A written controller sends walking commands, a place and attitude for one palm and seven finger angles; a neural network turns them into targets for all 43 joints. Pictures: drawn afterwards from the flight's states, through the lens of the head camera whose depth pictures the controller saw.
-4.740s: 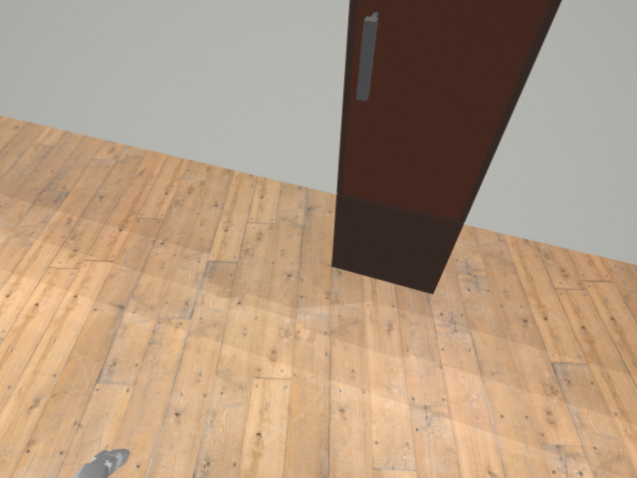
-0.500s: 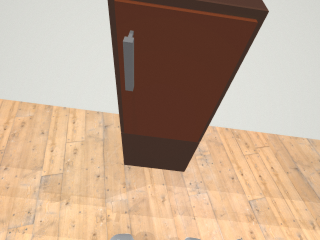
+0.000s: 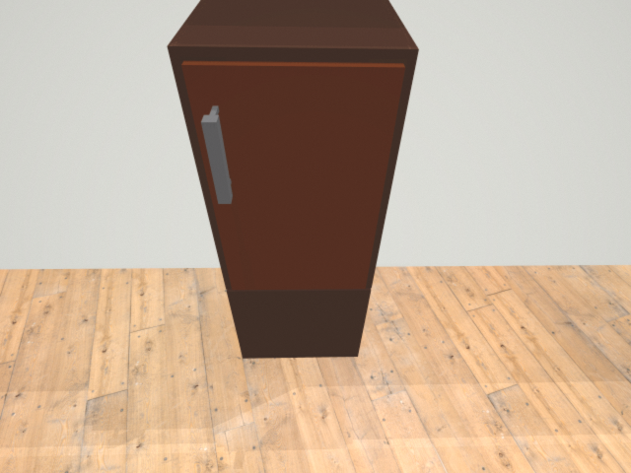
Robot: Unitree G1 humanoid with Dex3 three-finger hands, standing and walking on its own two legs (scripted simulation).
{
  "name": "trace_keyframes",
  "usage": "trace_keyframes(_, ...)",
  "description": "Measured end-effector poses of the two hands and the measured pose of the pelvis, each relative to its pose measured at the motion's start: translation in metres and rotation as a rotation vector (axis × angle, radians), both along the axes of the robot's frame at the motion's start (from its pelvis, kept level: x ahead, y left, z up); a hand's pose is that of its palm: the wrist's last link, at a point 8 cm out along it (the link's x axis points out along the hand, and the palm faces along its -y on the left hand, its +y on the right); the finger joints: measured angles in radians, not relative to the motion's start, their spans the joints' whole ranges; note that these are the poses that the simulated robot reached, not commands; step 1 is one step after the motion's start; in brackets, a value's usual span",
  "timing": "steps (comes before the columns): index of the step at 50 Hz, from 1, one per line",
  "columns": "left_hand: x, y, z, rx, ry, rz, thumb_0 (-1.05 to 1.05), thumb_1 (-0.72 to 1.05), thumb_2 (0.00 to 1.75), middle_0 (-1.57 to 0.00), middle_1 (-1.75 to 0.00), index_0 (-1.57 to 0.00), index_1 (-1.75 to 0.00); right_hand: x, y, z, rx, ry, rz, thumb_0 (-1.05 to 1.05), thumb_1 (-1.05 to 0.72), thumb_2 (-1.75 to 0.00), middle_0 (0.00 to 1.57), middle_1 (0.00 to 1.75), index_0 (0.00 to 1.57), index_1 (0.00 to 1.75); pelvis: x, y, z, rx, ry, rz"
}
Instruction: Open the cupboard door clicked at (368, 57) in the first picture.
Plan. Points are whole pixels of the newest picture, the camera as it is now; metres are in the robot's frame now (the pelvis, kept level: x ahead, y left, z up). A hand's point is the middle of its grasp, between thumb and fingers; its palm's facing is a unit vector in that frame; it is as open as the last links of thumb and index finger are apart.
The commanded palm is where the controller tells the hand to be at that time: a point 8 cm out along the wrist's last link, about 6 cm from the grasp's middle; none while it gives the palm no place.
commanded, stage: come to a stop and stand still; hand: left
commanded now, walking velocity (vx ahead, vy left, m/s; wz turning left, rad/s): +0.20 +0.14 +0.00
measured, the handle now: (220, 156) +0.62 +0.20 +0.09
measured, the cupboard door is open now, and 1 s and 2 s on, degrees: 0 0 0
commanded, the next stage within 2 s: look again from close up in 1.86 s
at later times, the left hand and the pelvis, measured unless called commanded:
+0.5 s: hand out of the picture -0.09 +0.07 -0.16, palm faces +0.17 -0.98 -0.14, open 7.4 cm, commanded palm none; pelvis +0.00 -0.04 +0.00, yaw +1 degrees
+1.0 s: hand out of the picture +0.03 +0.19 -0.18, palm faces +0.06 -0.97 -0.22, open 7.3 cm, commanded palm none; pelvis +0.03 +0.01 +0.00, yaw +0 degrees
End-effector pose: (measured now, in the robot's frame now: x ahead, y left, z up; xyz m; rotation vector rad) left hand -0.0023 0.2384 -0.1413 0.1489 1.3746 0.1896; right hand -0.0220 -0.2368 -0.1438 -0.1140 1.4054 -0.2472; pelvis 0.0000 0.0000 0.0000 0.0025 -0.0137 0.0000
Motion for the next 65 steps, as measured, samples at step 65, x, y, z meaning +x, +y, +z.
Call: trace_keyframes(65, 0.005, -0.006, -0.004, -0.018, 0.032, 0.004, 0.00, 0.91, 0.90, -0.20, -0.30, -0.20, -0.30, 0.000, 0.051, -0.010, 0.079, 0.082, 0.071, 0.01, -0.91, -0.90, 0.20, 0.30, 0.20, 0.30, 0.012, 0.016, -0.001, 0.008, -0.014, 0.003)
